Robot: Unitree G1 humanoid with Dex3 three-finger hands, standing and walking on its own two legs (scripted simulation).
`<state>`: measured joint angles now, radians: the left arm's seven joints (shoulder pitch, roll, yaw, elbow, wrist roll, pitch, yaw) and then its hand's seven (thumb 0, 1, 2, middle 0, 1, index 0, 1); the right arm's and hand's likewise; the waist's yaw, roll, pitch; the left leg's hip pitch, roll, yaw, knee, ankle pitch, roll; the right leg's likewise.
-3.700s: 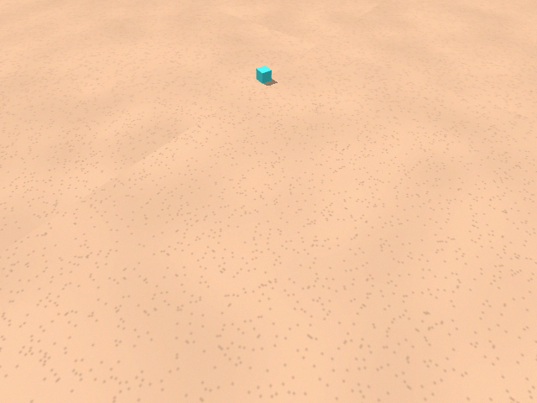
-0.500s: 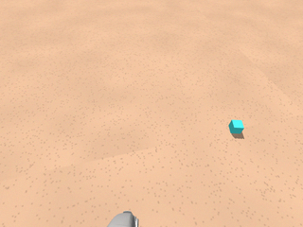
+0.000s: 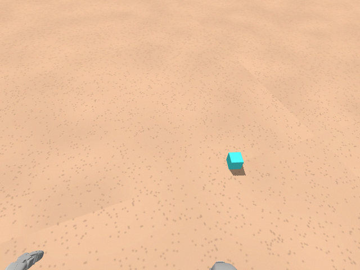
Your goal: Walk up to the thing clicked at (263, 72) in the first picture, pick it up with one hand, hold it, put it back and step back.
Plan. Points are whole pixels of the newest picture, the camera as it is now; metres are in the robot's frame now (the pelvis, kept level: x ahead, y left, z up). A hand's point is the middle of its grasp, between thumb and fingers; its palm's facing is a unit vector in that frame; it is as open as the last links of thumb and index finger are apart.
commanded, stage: walk up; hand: left
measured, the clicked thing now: (234, 160) +0.86 -0.40 -0.70
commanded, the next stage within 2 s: none
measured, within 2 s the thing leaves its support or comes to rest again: neither
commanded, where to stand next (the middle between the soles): +0.49 -0.64 m, yaw +8 degrees
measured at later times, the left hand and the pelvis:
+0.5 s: hand out of the picture +0.14 +0.13 -0.15, palm faces +0.01 -0.97 -0.26, open 7.4 cm; pelvis +0.11 -0.14 +0.01, yaw +2 degrees
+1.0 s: hand out of the picture +0.15 -0.05 -0.11, palm faces +0.09 -0.92 -0.39, open 7.4 cm; pelvis +0.19 -0.34 +0.03, yaw +4 degrees
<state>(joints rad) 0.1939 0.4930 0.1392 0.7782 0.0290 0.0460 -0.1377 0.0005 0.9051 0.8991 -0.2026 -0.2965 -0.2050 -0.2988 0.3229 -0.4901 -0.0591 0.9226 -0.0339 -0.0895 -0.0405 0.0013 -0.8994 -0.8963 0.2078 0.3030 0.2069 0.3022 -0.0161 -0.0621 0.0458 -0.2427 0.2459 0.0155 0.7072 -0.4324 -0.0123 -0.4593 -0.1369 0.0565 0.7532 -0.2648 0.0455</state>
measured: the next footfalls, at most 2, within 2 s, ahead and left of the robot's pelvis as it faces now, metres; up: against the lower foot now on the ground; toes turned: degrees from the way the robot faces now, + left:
left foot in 0.32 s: +0.23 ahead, -0.01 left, +0.00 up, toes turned +8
right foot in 0.72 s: +0.21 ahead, -0.42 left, +0.00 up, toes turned -2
